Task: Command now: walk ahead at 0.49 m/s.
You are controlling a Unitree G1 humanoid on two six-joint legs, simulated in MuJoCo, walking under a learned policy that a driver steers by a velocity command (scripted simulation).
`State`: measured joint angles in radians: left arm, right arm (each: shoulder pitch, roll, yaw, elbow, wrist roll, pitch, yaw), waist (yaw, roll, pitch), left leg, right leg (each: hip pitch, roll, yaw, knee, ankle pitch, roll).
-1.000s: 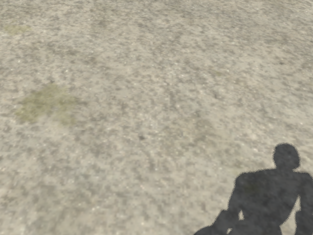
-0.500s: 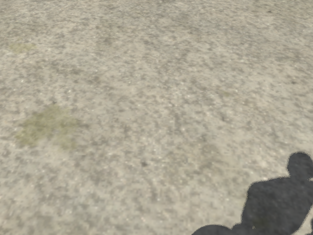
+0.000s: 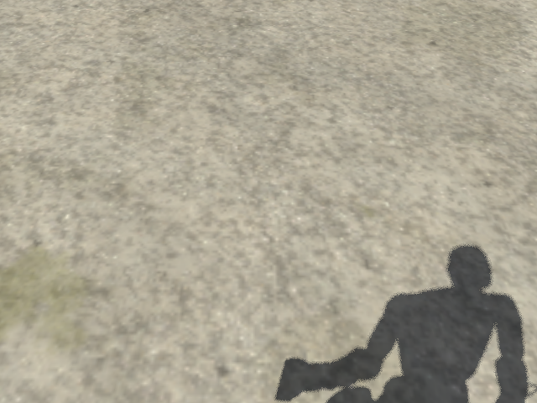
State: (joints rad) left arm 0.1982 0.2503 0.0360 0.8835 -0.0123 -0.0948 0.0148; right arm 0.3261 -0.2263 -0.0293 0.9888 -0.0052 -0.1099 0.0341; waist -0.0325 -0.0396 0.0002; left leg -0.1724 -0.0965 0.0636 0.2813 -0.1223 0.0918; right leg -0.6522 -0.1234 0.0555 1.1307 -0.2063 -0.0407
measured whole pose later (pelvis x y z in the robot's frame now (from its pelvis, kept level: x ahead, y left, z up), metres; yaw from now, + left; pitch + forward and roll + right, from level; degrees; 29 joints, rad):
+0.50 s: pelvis +0.27 -0.08 +0.00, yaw +1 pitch +1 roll +0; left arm 0.28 0.23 0.04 0.91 0.00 -0.11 -0.03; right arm 0.23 -0.28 -0.04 0.93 0.02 -0.09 0.00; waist 0.02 0.04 0.00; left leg -0.58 0.10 -0.03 1.12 -0.24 0.05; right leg -0.22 0.05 -0.07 0.34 -0.15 -0.07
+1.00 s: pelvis +0.55 -0.01 -0.01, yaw +1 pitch +1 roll +0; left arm 0.30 0.26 0.05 0.96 -0.02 -0.10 0.00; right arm 0.18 -0.24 -0.05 0.90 0.00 -0.10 0.03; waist 0.00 -0.03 0.03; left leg -0.34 -0.03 0.06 0.46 -0.15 0.07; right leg -0.43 -0.06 0.03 1.18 -0.35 -0.05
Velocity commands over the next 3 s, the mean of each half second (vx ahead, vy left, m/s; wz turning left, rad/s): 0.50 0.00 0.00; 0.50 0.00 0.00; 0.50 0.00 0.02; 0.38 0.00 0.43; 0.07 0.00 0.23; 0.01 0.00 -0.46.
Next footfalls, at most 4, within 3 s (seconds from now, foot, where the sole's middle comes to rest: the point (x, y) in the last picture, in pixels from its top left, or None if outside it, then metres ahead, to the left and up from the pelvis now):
0.30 right None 0.33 -0.17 -0.78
0.86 left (242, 356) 0.64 0.07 -0.78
1.42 right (319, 255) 0.96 -0.16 -0.78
1.96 left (236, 200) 1.19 0.10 -0.78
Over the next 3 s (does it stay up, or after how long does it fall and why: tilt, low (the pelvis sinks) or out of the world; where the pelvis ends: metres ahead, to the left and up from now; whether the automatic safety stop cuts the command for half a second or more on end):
stays up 1.17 -0.06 -0.01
